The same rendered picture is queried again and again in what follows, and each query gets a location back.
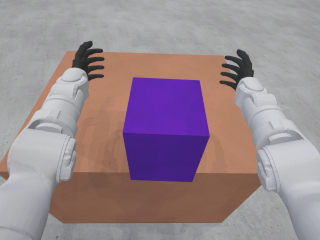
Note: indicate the robot left upper arm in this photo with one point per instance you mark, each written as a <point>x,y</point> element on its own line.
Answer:
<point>40,160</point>

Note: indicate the robot right hand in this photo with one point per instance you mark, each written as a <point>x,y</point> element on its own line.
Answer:
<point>244,70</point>

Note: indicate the robot right upper arm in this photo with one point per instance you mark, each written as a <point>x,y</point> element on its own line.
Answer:
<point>292,170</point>

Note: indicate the carton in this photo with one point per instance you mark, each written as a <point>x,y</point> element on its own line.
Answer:
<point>165,129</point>

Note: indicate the robot left forearm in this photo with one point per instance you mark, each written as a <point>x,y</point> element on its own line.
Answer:
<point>61,108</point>

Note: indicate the robot left hand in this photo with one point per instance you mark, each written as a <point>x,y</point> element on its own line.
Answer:
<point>82,61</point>

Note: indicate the pedestal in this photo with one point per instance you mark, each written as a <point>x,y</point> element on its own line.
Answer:
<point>101,191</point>

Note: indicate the robot right forearm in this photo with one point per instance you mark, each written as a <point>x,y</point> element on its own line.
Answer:
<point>267,121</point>

